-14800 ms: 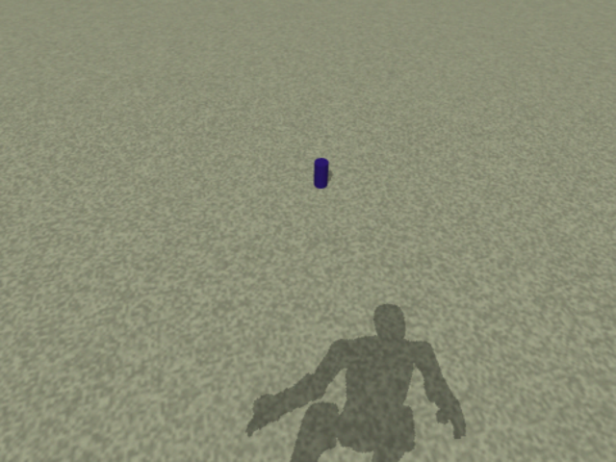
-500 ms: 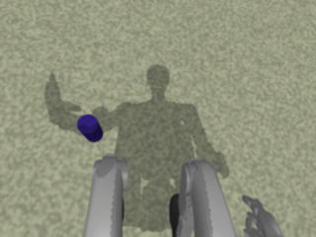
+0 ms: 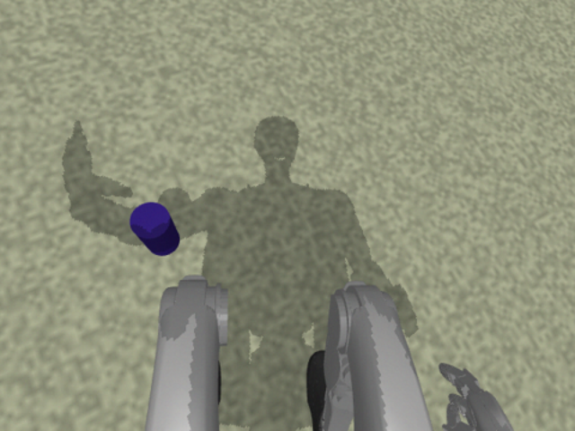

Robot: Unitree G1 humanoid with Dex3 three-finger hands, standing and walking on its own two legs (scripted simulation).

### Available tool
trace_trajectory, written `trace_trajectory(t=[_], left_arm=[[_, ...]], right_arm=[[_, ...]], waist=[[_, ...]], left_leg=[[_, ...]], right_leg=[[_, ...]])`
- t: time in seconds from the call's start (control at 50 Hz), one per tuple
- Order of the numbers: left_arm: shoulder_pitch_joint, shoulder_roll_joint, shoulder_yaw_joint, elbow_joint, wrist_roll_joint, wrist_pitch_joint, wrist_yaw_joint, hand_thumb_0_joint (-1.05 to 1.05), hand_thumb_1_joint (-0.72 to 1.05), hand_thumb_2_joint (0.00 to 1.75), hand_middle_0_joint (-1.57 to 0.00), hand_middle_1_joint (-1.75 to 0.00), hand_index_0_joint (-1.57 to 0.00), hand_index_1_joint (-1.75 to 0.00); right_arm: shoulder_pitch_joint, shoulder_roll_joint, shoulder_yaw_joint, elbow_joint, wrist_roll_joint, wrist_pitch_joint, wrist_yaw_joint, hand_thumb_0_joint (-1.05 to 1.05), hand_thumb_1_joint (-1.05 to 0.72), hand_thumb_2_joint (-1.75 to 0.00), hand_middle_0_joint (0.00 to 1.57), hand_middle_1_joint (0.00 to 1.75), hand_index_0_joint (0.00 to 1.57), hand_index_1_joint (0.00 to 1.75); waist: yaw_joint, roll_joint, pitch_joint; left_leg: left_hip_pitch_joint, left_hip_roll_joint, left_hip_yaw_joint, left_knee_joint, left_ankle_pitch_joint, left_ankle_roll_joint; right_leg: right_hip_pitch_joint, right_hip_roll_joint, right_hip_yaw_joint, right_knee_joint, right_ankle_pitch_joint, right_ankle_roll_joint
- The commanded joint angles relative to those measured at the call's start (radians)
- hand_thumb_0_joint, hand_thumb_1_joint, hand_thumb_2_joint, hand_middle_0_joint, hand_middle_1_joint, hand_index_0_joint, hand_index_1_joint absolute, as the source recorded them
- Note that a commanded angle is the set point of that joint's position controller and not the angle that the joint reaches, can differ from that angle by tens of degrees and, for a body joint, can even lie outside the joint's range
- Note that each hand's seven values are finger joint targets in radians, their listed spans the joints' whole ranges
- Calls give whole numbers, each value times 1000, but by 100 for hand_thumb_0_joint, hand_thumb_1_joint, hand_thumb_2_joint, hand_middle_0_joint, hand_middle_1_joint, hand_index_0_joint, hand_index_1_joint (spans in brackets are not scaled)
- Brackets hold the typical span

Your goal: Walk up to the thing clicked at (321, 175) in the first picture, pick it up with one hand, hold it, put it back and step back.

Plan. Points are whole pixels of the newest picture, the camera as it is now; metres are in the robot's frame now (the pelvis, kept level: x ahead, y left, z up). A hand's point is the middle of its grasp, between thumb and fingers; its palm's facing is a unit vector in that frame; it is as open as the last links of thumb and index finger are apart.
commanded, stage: go down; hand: left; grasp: from the side
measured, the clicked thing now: (157, 231) +0.45 +0.25 -0.32
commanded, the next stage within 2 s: approach in 0.36 s
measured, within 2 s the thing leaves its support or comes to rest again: neither
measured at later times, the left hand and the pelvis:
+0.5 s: hand out of the picture +0.36 +0.44 -0.01, palm faces +0.31 -0.95 -0.09, open 17.4 cm; pelvis +0.00 +0.00 -0.02, yaw -1 degrees
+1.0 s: hand (64, 233) +0.39 +0.37 -0.20, palm faces +0.21 -0.98 +0.04, open 17.6 cm; pelvis +0.00 +0.01 -0.08, yaw -6 degrees
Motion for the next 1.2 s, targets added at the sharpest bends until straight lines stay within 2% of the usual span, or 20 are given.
trace_trajectory(t=[0.0,0.14,0.22,0.28,0.34,0.4,0.44,0.48,0.54,0.62,0.74,0.78,0.88,0.92,0.94,1.0,1.06,1.08,1.16,1.18], left_arm=[[-169,418,66,-175,-36,-67,3,0,-54,8,-4,-6,-3,-7],[-201,471,83,-195,-34,-75,6,0,-52,8,-4,-5,-3,-6],[-184,439,70,-140,-35,-77,-1,0,-51,8,-4,-6,-3,-7],[-201,480,98,-176,-46,-90,-6,0,-51,7,-4,-5,-3,-6],[-184,434,68,-107,-48,-86,-20,0,-49,9,-4,-6,-3,-7],[-212,489,100,-140,-56,-98,-22,0,-50,8,-4,-5,-2,-6],[-205,496,104,-154,-59,-100,-28,0,-53,13,-6,-9,-2,-12],[-173,471,102,-81,-60,-99,-34,0,-61,3,-8,-6,-5,-8],[-162,429,103,-49,-86,-133,-42,0,-61,2,-8,-7,-6,-9],[-161,302,19,93,-116,-208,-67,0,-58,3,-8,-6,-5,-9],[-253,364,27,47,-137,-362,-63,0,-54,2,-7,-5,-5,-7],[-266,433,48,47,-122,-402,-50,0,-55,3,-7,-7,-5,-8],[-228,431,34,94,-88,-469,-6,0,-61,7,-7,-9,-5,-11],[-253,485,47,55,-65,-496,18,0,-61,7,-7,-9,-5,-11],[-267,478,43,32,-59,-509,30,0,-61,6,-7,-9,-5,-11],[-230,294,-58,112,-62,-532,54,0,-61,7,-7,-10,-5,-12],[-218,194,-140,142,-60,-558,81,0,-61,7,-7,-11,-5,-12],[-204,183,-154,170,-58,-568,95,0,-61,1,-7,-9,-7,-9],[-180,195,-126,198,-74,-629,176,0,-61,0,-7,-8,-7,-8],[-184,168,-136,226,-79,-644,198,0,-61,2,-6,-9,-7,-8]], right_arm=[[118,-234,-79,-47,5,-14,-12,0,-91,-91,20,30,20,30],[114,-239,-71,-50,3,-11,-10,0,-92,-91,20,30,20,30],[110,-244,-68,-44,1,-7,-8,0,-92,-91,20,30,20,30],[106,-247,-64,-53,1,-5,-7,0,-92,-91,20,30,20,30],[110,-247,-57,-43,-2,-6,-4,0,-92,-91,20,30,20,30],[105,-246,-51,-47,-6,-3,-4,0,-92,-91,20,30,20,30],[101,-256,-52,-52,-5,-3,-4,0,-93,-91,20,30,20,30],[107,-255,-43,-40,-9,-3,-1,0,-92,-91,20,30,20,30],[95,-250,-32,-44,-17,-8,1,0,-92,-91,20,30,20,30],[38,-258,-10,-70,-32,-24,9,0,-91,-91,20,30,20,30],[-17,-290,30,-87,-73,-26,23,0,-91,-90,20,30,20,30],[-42,-305,47,-95,-88,-11,28,0,-90,-90,20,30,20,30],[-95,-333,102,-102,-133,34,37,0,-92,-91,20,30,20,30],[-118,-348,121,-104,-157,54,40,0,-93,-91,20,30,20,30],[-117,-347,127,-100,-166,61,42,0,-93,-91,20,30,20,30],[-143,-345,147,-95,-189,75,52,0,-94,-91,20,30,20,30],[-154,-350,156,-99,-203,81,59,0,-94,-91,20,30,20,30],[-169,-351,167,-111,-205,84,61,0,-94,-91,20,30,20,30],[-212,-360,200,-145,-220,100,80,0,-95,-91,20,30,20,30],[-205,-358,215,-138,-224,105,87,0,-94,-91,20,30,20,30]], waist=[[46,259,-560],[46,273,-571],[30,258,-526],[45,273,-550],[13,241,-518],[31,230,-548],[36,263,-550],[24,237,-522],[8,199,-511],[-50,128,-406],[-56,201,-438],[-44,266,-442],[-56,374,-431],[-54,471,-448],[-66,484,-447],[-128,463,-393],[-160,414,-355],[-168,384,-333],[-161,290,-303],[-180,282,-286]], left_leg=[[483,15,24,-326,64,22],[464,12,36,-303,67,23],[465,16,18,-299,54,21],[455,13,29,-284,78,24],[433,14,25,-267,62,25],[408,11,44,-242,84,30],[427,14,38,-249,80,27],[418,15,29,-237,98,24],[370,14,32,-187,128,28],[298,19,16,-130,76,30],[326,30,3,-77,52,15],[359,37,-8,-75,48,5],[453,52,-45,-61,152,-22],[523,60,-63,-57,197,-33],[537,63,-69,-42,211,-35],[538,64,-85,-8,253,-39],[506,64,-102,15,254,-40],[467,62,-105,25,236,-38],[370,57,-113,68,205,-25],[360,56,-118,74,196,-25]], right_leg=[[212,11,-41,-201,78,-63],[217,12,-39,-190,74,-63],[170,13,-47,-179,66,-64],[186,13,-45,-170,83,-63],[187,15,-51,-175,67,-61],[222,18,-42,-181,80,-58],[201,18,-48,-164,80,-61],[192,19,-54,-153,88,-61],[205,23,-57,-139,115,-56],[150,35,-78,-120,79,-51],[154,45,-101,-62,71,-49],[136,46,-110,-31,66,-53],[120,46,-142,45,145,-57],[105,45,-151,74,166,-58],[96,48,-158,79,169,-57],[86,51,-180,86,196,-55],[95,55,-202,88,225,-50],[110,57,-210,90,224,-48],[176,66,-223,92,237,-38],[194,69,-231,91,235,-33]])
